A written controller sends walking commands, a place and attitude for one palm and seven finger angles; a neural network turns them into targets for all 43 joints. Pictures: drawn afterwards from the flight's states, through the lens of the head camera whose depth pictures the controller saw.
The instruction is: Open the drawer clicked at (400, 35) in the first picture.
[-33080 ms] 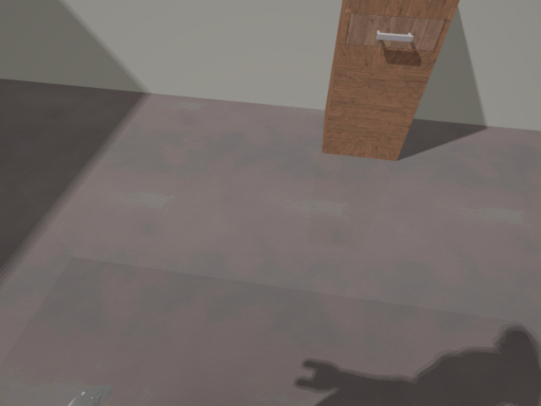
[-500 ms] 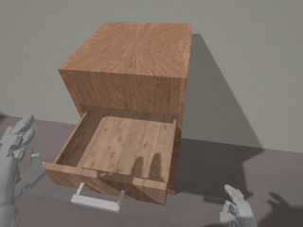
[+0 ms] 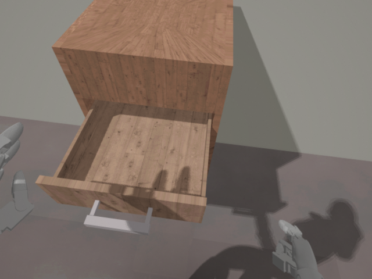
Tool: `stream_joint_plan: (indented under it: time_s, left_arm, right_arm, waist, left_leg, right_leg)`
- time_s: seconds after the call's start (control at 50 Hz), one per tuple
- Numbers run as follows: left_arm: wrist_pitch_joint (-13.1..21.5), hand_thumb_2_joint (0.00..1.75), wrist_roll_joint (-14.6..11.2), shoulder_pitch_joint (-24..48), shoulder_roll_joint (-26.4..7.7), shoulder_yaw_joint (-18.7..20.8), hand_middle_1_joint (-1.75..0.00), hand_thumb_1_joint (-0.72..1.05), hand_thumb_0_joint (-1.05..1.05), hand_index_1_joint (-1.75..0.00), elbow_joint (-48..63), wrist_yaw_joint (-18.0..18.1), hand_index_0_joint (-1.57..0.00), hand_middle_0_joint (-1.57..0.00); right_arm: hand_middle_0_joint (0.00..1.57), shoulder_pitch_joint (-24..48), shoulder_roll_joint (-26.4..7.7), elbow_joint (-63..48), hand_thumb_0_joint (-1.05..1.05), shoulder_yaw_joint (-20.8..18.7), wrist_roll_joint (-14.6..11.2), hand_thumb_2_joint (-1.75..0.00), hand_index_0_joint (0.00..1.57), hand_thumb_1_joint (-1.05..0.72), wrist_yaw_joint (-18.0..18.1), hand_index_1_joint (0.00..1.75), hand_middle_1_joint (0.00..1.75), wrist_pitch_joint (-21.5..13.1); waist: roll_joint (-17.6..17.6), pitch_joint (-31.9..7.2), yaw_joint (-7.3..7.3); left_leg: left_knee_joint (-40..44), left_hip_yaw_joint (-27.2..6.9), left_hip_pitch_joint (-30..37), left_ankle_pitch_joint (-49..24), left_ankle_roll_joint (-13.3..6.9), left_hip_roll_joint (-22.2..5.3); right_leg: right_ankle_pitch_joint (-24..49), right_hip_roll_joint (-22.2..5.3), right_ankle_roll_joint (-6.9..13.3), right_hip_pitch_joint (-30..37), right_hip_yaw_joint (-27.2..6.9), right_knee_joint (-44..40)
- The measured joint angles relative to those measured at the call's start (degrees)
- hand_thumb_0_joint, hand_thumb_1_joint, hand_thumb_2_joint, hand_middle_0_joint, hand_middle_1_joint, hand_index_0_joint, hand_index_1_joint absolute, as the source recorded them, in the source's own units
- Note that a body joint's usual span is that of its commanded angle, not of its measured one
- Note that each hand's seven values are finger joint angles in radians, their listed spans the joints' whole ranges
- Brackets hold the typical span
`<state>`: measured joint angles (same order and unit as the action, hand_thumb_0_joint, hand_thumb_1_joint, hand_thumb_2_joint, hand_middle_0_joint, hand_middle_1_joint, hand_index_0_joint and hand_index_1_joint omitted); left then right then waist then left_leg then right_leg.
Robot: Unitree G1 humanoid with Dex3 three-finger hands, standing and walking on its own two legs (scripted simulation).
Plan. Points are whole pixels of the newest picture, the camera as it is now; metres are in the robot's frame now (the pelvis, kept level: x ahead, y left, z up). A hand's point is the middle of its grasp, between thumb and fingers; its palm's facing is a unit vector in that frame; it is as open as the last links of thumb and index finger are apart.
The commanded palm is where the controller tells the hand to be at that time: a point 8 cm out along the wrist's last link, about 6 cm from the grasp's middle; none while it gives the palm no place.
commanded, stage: step back with the hand held close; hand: left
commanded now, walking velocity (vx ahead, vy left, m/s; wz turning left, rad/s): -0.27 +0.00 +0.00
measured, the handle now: (120, 216) +0.26 +0.17 -0.07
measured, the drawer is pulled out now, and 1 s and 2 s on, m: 0.28 0.28 0.28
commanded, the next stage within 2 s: stop stepping back and stand still in 0.70 s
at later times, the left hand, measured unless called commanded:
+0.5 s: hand out of the picture +0.14 +0.25 +0.16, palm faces +0.37 -0.80 -0.47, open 7.5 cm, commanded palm +0.06 +0.29 +0.18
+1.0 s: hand out of the picture +0.03 +0.20 +0.15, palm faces +0.34 -0.79 -0.51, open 7.4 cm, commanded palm -0.04 +0.23 +0.18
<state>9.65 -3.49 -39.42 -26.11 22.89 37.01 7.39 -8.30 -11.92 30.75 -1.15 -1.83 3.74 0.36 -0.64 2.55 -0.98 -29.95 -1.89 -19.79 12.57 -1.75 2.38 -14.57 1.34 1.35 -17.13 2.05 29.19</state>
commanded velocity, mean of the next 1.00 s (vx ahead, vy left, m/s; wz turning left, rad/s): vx -0.26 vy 0.02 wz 0.00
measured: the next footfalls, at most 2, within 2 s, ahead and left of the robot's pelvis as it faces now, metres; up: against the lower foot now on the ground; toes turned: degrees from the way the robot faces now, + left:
right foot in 0.68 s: -0.19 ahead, -0.15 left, +0.00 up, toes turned +1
left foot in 0.98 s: -0.19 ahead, +0.05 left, +0.00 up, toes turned +3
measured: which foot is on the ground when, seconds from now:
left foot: down 0.00-0.76, up 0.78-0.96, down 0.98-1.00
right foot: down 0.00-0.40, up 0.42-0.66, down 0.68-1.00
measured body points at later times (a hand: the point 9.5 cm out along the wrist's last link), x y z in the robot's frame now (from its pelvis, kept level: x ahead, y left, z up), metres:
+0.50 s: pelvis -0.06 +0.01 -0.01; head -0.02 +0.03 +0.44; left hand +0.12 +0.29 +0.19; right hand +0.11 -0.23 -0.08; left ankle +0.01 +0.11 -0.74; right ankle -0.06 -0.11 -0.71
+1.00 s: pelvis -0.17 -0.05 +0.00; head -0.14 -0.05 +0.44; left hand +0.00 +0.24 +0.18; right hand +0.00 -0.31 -0.08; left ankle -0.19 +0.06 -0.74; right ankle -0.21 -0.14 -0.73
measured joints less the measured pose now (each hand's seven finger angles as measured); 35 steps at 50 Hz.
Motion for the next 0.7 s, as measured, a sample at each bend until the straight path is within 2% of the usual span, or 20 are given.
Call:
stream_joint_plan:
  time_s: [0.08, 0.2, 0.32, 0.34, 0.4, 0.44, 0.48, 0.52, 0.66, 0.7]
  left_arm:
    - [0.48, 0.9, 0.04, 0.54, 0.62, 0.56, -0.3, 0.89, 0.02, -0.3, -0.28, 0.57, -0.21, -0.21]
    - [0.63, 0.9, 0.64, 2.02, 3.33, -0.72, -0.3, 0.89, 0.02, -0.3, -1.56, 1.02, -0.21, -0.21]
    - [1.15, 0.9, 0.57, 3.42, 4.94, -3.15, -0.3, 0.89, 0.02, -0.3, 0.31, 1.5, -0.21, -0.21]
    - [1.31, 0.9, 0.63, 3.57, 4.97, -3.36, -0.3, 0.89, 0.02, -0.3, 0.78, 1.56, -0.21, -0.21]
    - [1.62, 0.9, 0.87, 4.34, 4.02, -2.59, -0.3, 0.89, 0.02, -0.3, 1.48, 1.77, -0.21, -0.21]
    - [2.12, 0.9, 1.15, 4.55, 2.75, -0.88, -0.3, 0.89, 0.02, -0.3, 0.86, 1.8, -0.21, -0.21]
    - [2.3, 0.9, 1.35, 4.53, 1.71, 0.68, -0.3, 0.89, 0.02, -0.3, -0.19, 1.89, -0.21, -0.21]
    - [2.36, 0.9, 0.92, 4.21, 1.3, 1.65, -0.3, 0.89, 0.02, -0.3, -0.23, 1.94, -0.21, -0.21]
    - [3.14, 0.9, -0.44, 3.11, 0.96, 1.14, -0.3, 0.89, 0.02, -0.3, 2.5, 0.3, -0.2, -0.2]
    - [3.42, 0.9, -0.73, 4.25, 0.77, 0.61, -0.3, 0.89, 0.02, -0.3, 2.52, -0.61, -0.2, -0.2]
  right_arm:
    - [0.2, 0.35, 0.9, -0.12, 0.01, 0.71, 0.22, -0.9, 0.2, -0.9, -0.05, 0.3, 0.3, -1.0]
    - [0.2, -0.04, 1.48, -0.42, 0.01, 2.1, 0.31, -0.9, 0.2, -0.9, -0.12, 0.3, 0.3, -2.61]
    - [0.21, -2.06, 0.78, 1.46, 0.01, 2.12, 0.94, -0.9, 0.2, -0.9, -0.55, 0.3, 0.3, -3.42]
    - [0.21, -2.38, 0.45, 1.95, 0.01, 2.06, 1.14, -0.9, 0.2, -0.9, -0.53, 0.3, 0.3, -3.38]
    - [0.21, -2.71, -0.06, 2.7, 0.01, 1.62, 1.39, -0.9, 0.2, -0.9, -0.12, 0.3, 0.3, -3.1]
    - [0.21, -2.52, 0.36, 2.57, 0.01, 1.28, 1.34, -0.9, 0.2, -0.9, 0.0, 0.3, 0.3, -3.43]
    - [0.2, -2.59, 1.0, 2.08, 0.01, 0.98, 1.76, -0.9, 0.2, -0.9, 0.03, 0.3, 0.3, -4.24]
    - [0.2, -2.55, 1.64, 1.9, 0.01, 0.91, 2.0, -0.9, 0.2, -0.9, -0.33, 0.3, 0.3, -5.29]
    - [0.21, 1.12, 3.36, 2.88, 0.01, 2.45, 2.17, -0.9, 0.2, -0.9, -2.15, 0.3, 0.3, -7.56]
    - [0.21, 3.07, 3.14, 2.78, 0.01, 2.76, 2.07, -0.9, 0.2, -0.9, -2.48, 0.3, 0.3, -7.83]
  waist:
    - [-0.16, -0.69, 0.64]
    - [0.71, -0.93, 1.64]
    - [-0.05, -1.09, 1.34]
    - [-0.27, -1.18, 1.2]
    - [-1.21, -0.63, 0.63]
    - [-1.88, -0.28, 0.63]
    - [-1.37, -0.67, 0.06]
    - [-0.59, -1.09, -0.15]
    - [-1.11, -0.61, 1.49]
    - [-0.53, 0.93, 1.68]
  left_leg:
    - [-0.73, 0.24, -1.37, -0.68, -0.27, 0.4]
    - [-3.48, -0.01, -3.9, -0.66, -0.14, -0.03]
    - [-9.14, -0.31, -6.24, 7.06, 0.63, -0.78]
    - [-8.82, -0.44, -5.41, 6.97, 0.61, -1.1]
    - [-6.32, 0.17, -4.83, -1.33, 0.31, -1.31]
    - [-5.86, 1.03, -4.91, -0.75, 0.03, -1.35]
    - [-4.81, 0.99, -5.61, -0.97, -0.04, -1.81]
    - [-3.4, 0.77, -6.48, -2.32, 0.2, -2.58]
    - [0.08, 3.26, -10.13, -6.97, 1.86, -5.5]
    - [0.25, 3.24, -11.58, -8.53, 2.66, -6.56]
  right_leg:
    - [0.14, -0.45, -0.25, -1.83, -0.12, 1.75]
    - [0.51, -0.13, -0.01, -3.94, 0.45, 3.84]
    - [1.25, -0.27, 0.61, -4.45, 2.01, 3.86]
    - [1.19, -0.29, 0.51, -4.59, 2.17, 4.14]
    - [1.17, -0.69, -0.14, -5.14, 2.23, 5.04]
    - [-3.76, -0.59, -0.7, -6.59, 0.86, 8.58]
    - [-8.55, 0.06, -0.96, -7.51, -0.47, 14.66]
    - [-10.88, 0.34, -1.18, -6.32, -1.02, 16.85]
    - [-8.77, -1.02, -2.27, 2.97, -1.75, 5.86]
    - [-10.27, -0.32, -1.56, 4.55, -1.47, 1.18]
